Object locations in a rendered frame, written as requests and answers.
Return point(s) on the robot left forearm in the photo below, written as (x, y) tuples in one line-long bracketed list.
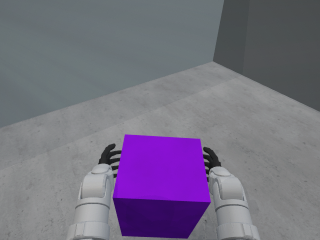
[(91, 215)]

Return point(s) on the robot right forearm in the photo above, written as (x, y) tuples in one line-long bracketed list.
[(231, 206)]

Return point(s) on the robot right hand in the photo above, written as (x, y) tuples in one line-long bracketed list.
[(212, 158)]

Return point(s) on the robot left hand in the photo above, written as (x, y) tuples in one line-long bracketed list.
[(106, 155)]

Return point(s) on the carton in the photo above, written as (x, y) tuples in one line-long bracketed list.
[(161, 188)]

